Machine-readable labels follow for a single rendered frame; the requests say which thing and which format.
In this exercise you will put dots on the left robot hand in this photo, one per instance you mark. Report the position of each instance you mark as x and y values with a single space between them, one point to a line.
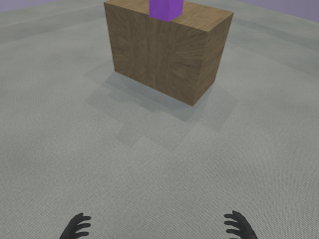
73 227

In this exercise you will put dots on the right robot hand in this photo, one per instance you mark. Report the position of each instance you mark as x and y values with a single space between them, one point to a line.
245 230

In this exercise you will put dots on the pedestal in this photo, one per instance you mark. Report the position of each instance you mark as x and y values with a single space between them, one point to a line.
179 58

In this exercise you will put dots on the carton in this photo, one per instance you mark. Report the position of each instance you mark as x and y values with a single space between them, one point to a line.
165 10

